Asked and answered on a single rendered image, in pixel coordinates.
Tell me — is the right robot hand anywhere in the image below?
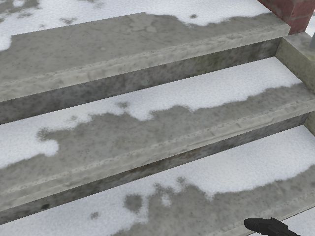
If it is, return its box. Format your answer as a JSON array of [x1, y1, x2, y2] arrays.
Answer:
[[244, 217, 300, 236]]

